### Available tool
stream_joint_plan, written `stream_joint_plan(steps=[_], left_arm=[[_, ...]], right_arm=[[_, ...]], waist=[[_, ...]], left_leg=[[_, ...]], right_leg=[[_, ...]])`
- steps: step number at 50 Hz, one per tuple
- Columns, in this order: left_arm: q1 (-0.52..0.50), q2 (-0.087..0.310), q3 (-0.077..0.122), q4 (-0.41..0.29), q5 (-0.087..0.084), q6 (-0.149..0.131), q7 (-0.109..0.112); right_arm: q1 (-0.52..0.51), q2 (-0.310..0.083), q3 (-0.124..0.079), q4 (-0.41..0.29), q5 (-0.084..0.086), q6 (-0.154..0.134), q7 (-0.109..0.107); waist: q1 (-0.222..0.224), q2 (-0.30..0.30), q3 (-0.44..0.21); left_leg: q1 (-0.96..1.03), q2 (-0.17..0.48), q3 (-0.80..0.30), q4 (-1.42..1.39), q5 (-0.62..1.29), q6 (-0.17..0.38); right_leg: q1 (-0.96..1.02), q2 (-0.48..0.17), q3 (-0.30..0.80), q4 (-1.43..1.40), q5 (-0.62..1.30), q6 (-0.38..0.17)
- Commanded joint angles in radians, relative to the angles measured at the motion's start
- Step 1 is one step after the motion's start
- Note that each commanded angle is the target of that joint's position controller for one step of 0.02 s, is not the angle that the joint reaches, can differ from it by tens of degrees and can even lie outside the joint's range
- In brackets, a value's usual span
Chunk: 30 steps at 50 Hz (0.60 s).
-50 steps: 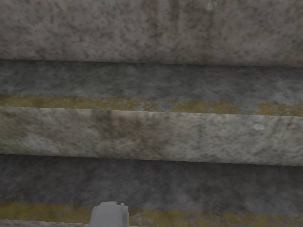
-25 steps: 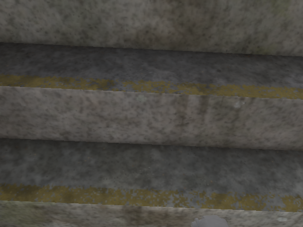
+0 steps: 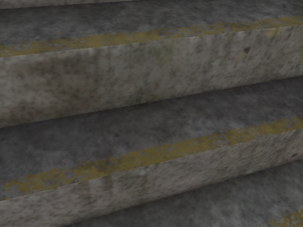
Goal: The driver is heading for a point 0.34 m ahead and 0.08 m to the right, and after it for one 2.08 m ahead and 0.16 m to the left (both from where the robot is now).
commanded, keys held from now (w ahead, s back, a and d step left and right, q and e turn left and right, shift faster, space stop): w+e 0.54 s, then q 0.46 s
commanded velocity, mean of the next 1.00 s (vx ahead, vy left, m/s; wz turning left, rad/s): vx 0.37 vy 0.00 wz -0.29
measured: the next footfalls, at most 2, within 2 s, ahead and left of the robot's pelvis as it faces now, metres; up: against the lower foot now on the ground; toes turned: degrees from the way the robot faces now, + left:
left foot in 0.64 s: +0.33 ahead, +0.13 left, +0.23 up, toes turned -22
right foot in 0.94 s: +0.16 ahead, -0.10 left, +0.00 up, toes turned -18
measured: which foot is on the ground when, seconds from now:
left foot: up 0.00-0.62, down 0.64-0.92, up 0.94-1.00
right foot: down 0.00-0.64, up 0.66-0.92, down 0.94-1.00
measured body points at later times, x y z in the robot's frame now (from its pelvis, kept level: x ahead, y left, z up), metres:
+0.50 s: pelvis +0.11 +0.04 +0.16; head +0.14 -0.01 +0.60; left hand +0.11 +0.28 +0.04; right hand +0.38 -0.14 +0.13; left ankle +0.24 +0.14 -0.24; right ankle +0.08 -0.03 -0.60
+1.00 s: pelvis +0.13 +0.01 +0.16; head +0.12 -0.01 +0.61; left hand +0.23 +0.22 +0.03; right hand +0.22 -0.26 +0.04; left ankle +0.20 +0.15 -0.29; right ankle +0.13 -0.09 -0.59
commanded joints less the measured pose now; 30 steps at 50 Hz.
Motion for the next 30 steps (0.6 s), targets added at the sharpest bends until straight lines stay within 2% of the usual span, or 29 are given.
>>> stream_joint_plan(steps=[1,2,3,4,5,6,7,8,9,11,12,13,14,15,16,17,18,19,20,21,22,23,24,25,26,27,28,29,30], left_arm=[[0.061,0.009,0.006,0.060,-0.022,-0.079,0.003],[0.118,0.051,0.014,0.076,-0.024,-0.076,0.015],[0.160,0.102,0.030,0.086,-0.012,-0.077,0.028],[0.252,0.127,0.039,0.096,-0.018,-0.090,0.036],[0.304,0.122,0.039,0.114,-0.021,-0.102,0.043],[0.332,0.095,0.036,0.115,-0.025,-0.115,0.050],[0.372,0.053,0.027,0.128,-0.031,-0.125,0.047],[0.389,0.057,0.029,0.121,-0.025,-0.140,0.041],[0.403,0.026,0.023,0.119,-0.025,-0.151,0.035],[0.381,0.000,0.011,0.094,-0.005,-0.171,0.023],[0.328,0.005,0.011,0.065,0.012,-0.177,0.022],[0.288,0.011,0.008,0.031,0.019,-0.186,0.021],[0.314,0.035,0.017,0.033,0.038,-0.189,0.018],[0.295,0.077,0.028,0.024,0.039,-0.196,0.010],[0.287,0.093,0.036,0.022,0.025,-0.204,0.002],[0.309,0.089,0.037,0.033,0.014,-0.210,-0.008],[0.344,0.081,0.030,0.057,0.010,-0.207,-0.013],[0.372,0.056,0.027,0.077,0.000,-0.201,-0.016],[0.362,0.053,0.024,0.092,0.001,-0.194,-0.013],[0.374,0.061,0.025,0.124,-0.002,-0.184,-0.005],[0.395,0.055,0.030,0.143,-0.003,-0.172,0.016],[0.414,0.071,0.038,0.165,-0.002,-0.163,0.032],[0.426,0.079,0.043,0.166,-0.007,-0.149,0.043],[0.419,0.089,0.056,0.160,-0.013,-0.140,0.053],[0.358,0.075,0.053,0.127,-0.020,-0.125,0.049],[0.274,0.066,0.046,0.085,-0.025,-0.115,0.038],[0.273,0.104,0.058,0.058,-0.037,-0.128,0.028],[0.272,0.150,0.066,0.063,-0.057,-0.146,0.021],[0.326,0.123,0.066,0.056,-0.082,-0.148,0.006]], right_arm=[[-0.306,0.082,0.064,-0.293,-0.085,-0.024,-0.024],[-0.315,0.025,0.062,-0.290,-0.086,-0.019,-0.030],[-0.296,-0.017,0.053,-0.283,-0.077,-0.017,-0.029],[-0.281,-0.049,0.049,-0.267,-0.057,-0.019,-0.029],[-0.317,-0.059,0.051,-0.269,-0.035,-0.012,-0.023],[-0.341,-0.047,0.057,-0.267,-0.025,-0.008,-0.021],[-0.411,-0.031,0.067,-0.269,-0.029,0.000,-0.021],[-0.437,-0.022,0.070,-0.290,-0.033,0.009,-0.018],[-0.490,0.003,0.081,-0.299,-0.036,0.014,-0.010],[-0.549,0.066,0.107,-0.325,-0.046,0.032,-0.005],[-0.550,0.086,0.115,-0.341,-0.049,0.044,-0.004],[-0.542,0.076,0.114,-0.340,-0.052,0.047,-0.004],[-0.592,0.097,0.115,-0.361,-0.045,0.052,-0.014],[-0.628,0.107,0.116,-0.379,-0.045,0.056,-0.033],[-0.668,0.107,0.113,-0.412,-0.042,0.052,-0.046],[-0.705,0.109,0.110,-0.423,-0.044,0.051,-0.061],[-0.730,0.121,0.112,-0.433,-0.053,0.055,-0.068],[-0.742,0.141,0.117,-0.450,-0.057,0.064,-0.071],[-0.735,0.140,0.117,-0.460,-0.050,0.078,-0.075],[-0.817,0.159,0.126,-0.492,-0.038,0.096,-0.077],[-0.864,0.161,0.124,-0.522,-0.022,0.108,-0.084],[-0.830,0.164,0.120,-0.527,-0.017,0.118,-0.090],[-0.737,0.182,0.126,-0.502,-0.011,0.129,-0.087],[-0.684,0.187,0.122,-0.482,-0.007,0.123,-0.090],[-0.533,0.177,0.114,-0.399,0.016,0.121,-0.092],[-0.476,0.153,0.106,-0.371,0.030,0.112,-0.092],[-0.435,0.116,0.085,-0.365,0.043,0.110,-0.094],[-0.375,0.065,0.065,-0.346,0.050,0.110,-0.099],[-0.350,0.032,0.044,-0.305,0.047,0.088,-0.096]], waist=[[0.069,0.141,0.082],[0.098,0.100,0.083],[0.107,0.074,0.035],[0.129,0.034,-0.066],[0.122,-0.004,-0.120],[0.120,-0.016,-0.176],[0.136,0.002,-0.174],[0.123,0.000,-0.161],[0.122,0.033,-0.163],[0.092,0.064,-0.151],[0.056,0.083,-0.151],[0.039,0.077,-0.159],[0.058,0.034,-0.168],[0.063,0.024,-0.160],[0.067,0.053,-0.073],[0.086,0.077,-0.001],[0.106,0.132,0.052],[0.118,0.136,0.078],[0.116,0.119,0.104],[0.157,0.079,0.121],[0.184,-0.004,0.151],[0.176,-0.054,0.121],[0.163,-0.103,0.045],[0.131,-0.148,-0.001],[0.073,-0.147,-0.083],[0.015,-0.115,-0.142],[-0.014,-0.121,-0.188],[-0.049,-0.143,-0.234],[0.014,-0.034,-0.343]], left_leg=[[-0.578,-0.121,-0.063,0.452,0.020,0.018],[-0.603,-0.157,-0.039,0.330,-0.043,-0.013],[-0.642,-0.194,-0.040,0.293,-0.144,-0.038],[-0.638,-0.220,-0.064,0.249,-0.237,-0.056],[-0.669,-0.240,-0.059,0.222,-0.304,-0.070],[-0.634,-0.232,-0.052,0.185,-0.319,-0.065],[-0.597,-0.224,-0.028,0.136,-0.324,-0.055],[-0.626,-0.215,-0.021,0.122,-0.357,-0.053],[-0.629,-0.199,-0.008,0.120,-0.365,-0.047],[-0.665,-0.183,-0.002,0.206,-0.352,-0.031],[-0.683,-0.163,-0.019,0.225,-0.316,-0.028],[-0.704,-0.174,0.002,0.342,-0.306,-0.037],[-0.793,-0.203,0.043,0.645,-0.332,-0.042],[-0.916,-0.197,0.003,0.870,-0.370,-0.033],[-1.030,-0.169,-0.037,0.926,-0.384,-0.031],[-1.118,-0.153,-0.030,0.942,-0.411,-0.025],[-1.173,-0.125,-0.011,0.895,-0.390,-0.022],[-1.127,-0.103,0.009,0.817,-0.346,-0.017],[-1.056,-0.091,0.043,0.678,-0.314,-0.026],[-0.960,-0.094,0.120,0.494,-0.296,-0.031],[-0.914,-0.082,0.119,0.435,-0.336,-0.034],[-0.919,-0.067,0.099,0.398,-0.376,-0.031],[-0.850,-0.071,0.138,0.331,-0.431,-0.021],[-0.778,-0.064,0.104,0.250,-0.548,-0.002],[-0.549,-0.100,0.175,0.137,-0.657,0.018],[-0.218,-0.170,0.222,-0.038,-0.827,0.041],[-0.061,-0.215,0.254,-0.140,-0.802,0.027],[-0.038,-0.228,0.232,-0.312,-0.792,0.012],[0.193,-0.177,0.121,-0.405,-0.767,0.052]], right_leg=[[0.408,-0.083,0.927,-0.788,-0.128,0.017],[0.555,-0.043,0.849,-0.743,0.323,0.009],[0.731,-0.039,0.810,-0.705,0.643,-0.018],[0.924,-0.057,0.778,-0.721,0.883,-0.024],[1.061,-0.080,0.763,-0.749,1.026,-0.029],[1.103,-0.091,0.693,-0.775,1.093,-0.031],[1.067,-0.072,0.648,-0.813,1.095,-0.009],[1.074,-0.084,0.640,-0.828,1.133,0.007],[1.049,-0.089,0.626,-0.852,1.074,0.004],[0.908,-0.084,0.656,-0.878,0.878,-0.021],[0.838,-0.108,0.722,-0.892,0.762,-0.039],[0.757,-0.148,0.792,-0.925,0.652,-0.075],[0.727,-0.199,0.872,-0.966,0.590,-0.119],[0.744,-0.242,0.930,-0.997,0.435,-0.154],[0.730,-0.253,0.928,-1.021,0.275,-0.160],[0.717,-0.233,0.902,-1.012,0.187,-0.149],[0.702,-0.208,0.885,-1.000,0.131,-0.114],[0.628,-0.173,0.847,-1.023,0.088,-0.068],[0.549,-0.140,0.807,-1.058,0.039,-0.036],[0.474,-0.138,0.787,-1.174,0.075,-0.028],[0.459,-0.177,0.828,-1.248,0.216,-0.060],[0.564,-0.200,0.816,-1.240,0.339,-0.081],[0.661,-0.219,0.764,-1.257,0.520,-0.102],[0.745,-0.251,0.700,-1.228,0.765,-0.110],[0.699,-0.217,0.521,-1.170,1.127,-0.083],[0.532,-0.194,0.441,-1.118,1.522,-0.067],[0.534,-0.218,0.466,-1.056,1.935,-0.067],[0.665,-0.243,0.454,-0.927,2.130,-0.073],[0.561,-0.201,0.454,-0.778,2.081,-0.012]])
Velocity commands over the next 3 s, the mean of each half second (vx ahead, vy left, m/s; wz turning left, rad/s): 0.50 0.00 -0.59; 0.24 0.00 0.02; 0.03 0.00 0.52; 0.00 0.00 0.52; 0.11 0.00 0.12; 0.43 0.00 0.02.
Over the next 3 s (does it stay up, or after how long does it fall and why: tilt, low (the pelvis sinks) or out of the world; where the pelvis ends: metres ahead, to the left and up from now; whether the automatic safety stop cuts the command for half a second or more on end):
stays up -0.07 0.02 -0.07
